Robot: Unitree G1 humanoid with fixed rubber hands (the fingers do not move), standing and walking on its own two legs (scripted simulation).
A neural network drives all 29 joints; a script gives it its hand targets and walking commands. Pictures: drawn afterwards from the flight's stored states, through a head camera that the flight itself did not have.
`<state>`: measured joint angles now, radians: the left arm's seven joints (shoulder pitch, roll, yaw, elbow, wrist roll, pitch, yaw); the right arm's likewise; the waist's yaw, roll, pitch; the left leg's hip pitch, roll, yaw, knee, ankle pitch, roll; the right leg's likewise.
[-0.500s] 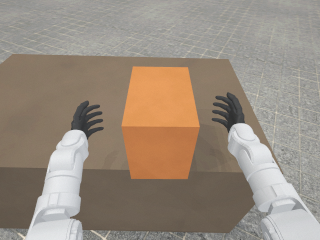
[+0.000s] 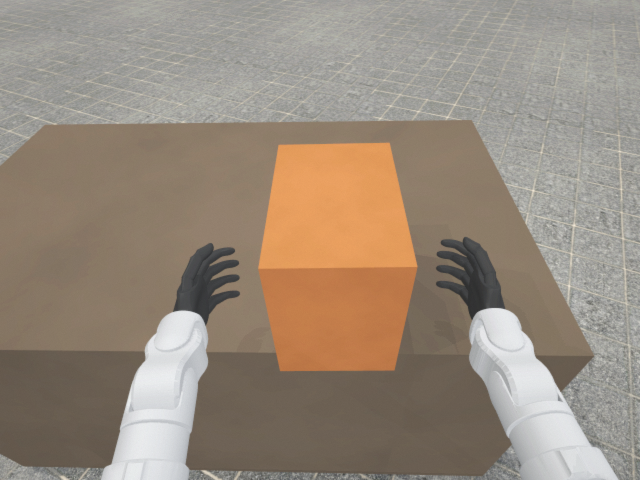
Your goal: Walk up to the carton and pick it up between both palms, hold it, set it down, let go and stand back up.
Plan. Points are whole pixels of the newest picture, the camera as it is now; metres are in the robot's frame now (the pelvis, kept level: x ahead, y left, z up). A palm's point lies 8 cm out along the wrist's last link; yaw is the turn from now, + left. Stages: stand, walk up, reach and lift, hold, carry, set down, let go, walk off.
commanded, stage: set down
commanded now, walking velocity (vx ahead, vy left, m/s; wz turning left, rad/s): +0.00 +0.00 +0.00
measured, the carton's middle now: (335, 255) +0.45 +0.03 +0.02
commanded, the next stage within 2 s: let go in 1.84 s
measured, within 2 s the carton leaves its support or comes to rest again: neither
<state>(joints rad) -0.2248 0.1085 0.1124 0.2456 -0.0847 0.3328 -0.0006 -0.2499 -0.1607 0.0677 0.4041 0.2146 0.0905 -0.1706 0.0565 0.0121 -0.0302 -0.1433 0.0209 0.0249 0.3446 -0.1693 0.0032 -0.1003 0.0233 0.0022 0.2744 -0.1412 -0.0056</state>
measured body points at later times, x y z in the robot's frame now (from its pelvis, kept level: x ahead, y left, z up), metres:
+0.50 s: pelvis +0.01 +0.00 +0.00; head +0.02 -0.02 +0.45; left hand +0.26 +0.21 +0.02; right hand +0.26 -0.17 -0.01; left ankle +0.01 +0.11 -0.75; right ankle +0.01 -0.12 -0.75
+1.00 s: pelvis +0.02 +0.00 +0.00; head +0.03 +0.01 +0.45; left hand +0.21 +0.22 -0.03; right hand +0.23 -0.19 -0.03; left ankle +0.01 +0.11 -0.75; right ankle +0.01 -0.12 -0.75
